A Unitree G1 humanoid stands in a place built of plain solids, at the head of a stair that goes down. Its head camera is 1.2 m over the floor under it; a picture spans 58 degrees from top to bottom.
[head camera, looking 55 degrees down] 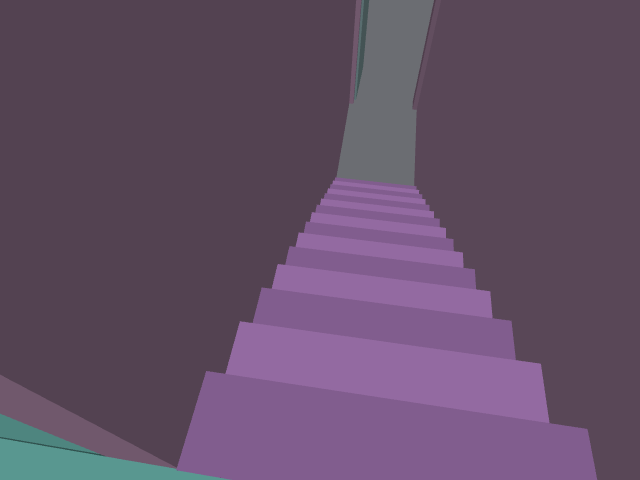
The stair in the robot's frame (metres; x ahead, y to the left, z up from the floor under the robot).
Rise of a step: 0.20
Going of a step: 0.25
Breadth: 1.03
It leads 9 degrees to the right of straight ahead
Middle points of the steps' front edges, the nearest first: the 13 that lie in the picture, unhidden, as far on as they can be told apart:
0.32 -0.19 0.00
0.56 -0.22 -0.20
0.81 -0.26 -0.40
1.05 -0.30 -0.61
1.29 -0.33 -0.81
1.54 -0.37 -1.01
1.78 -0.41 -1.22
2.02 -0.44 -1.42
2.27 -0.48 -1.62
2.51 -0.52 -1.82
2.75 -0.55 -2.03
3.00 -0.59 -2.23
3.24 -0.63 -2.43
